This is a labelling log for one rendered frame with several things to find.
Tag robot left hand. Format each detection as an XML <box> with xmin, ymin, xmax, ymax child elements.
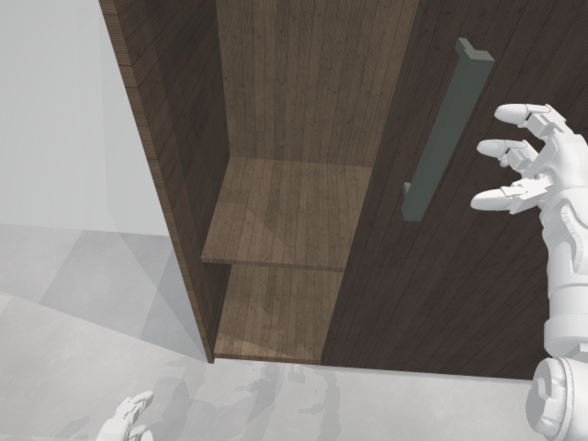
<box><xmin>95</xmin><ymin>390</ymin><xmax>153</xmax><ymax>441</ymax></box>

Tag robot right hand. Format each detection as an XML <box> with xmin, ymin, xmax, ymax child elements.
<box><xmin>470</xmin><ymin>104</ymin><xmax>588</xmax><ymax>214</ymax></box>

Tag handle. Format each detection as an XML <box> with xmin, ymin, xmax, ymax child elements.
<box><xmin>401</xmin><ymin>38</ymin><xmax>495</xmax><ymax>221</ymax></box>

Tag right robot upper arm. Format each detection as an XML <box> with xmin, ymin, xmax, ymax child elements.
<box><xmin>526</xmin><ymin>356</ymin><xmax>588</xmax><ymax>441</ymax></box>

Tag wardrobe door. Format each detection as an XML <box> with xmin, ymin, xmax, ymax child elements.
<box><xmin>321</xmin><ymin>0</ymin><xmax>588</xmax><ymax>380</ymax></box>

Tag right robot forearm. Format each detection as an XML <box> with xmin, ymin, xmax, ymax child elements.
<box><xmin>539</xmin><ymin>187</ymin><xmax>588</xmax><ymax>364</ymax></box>

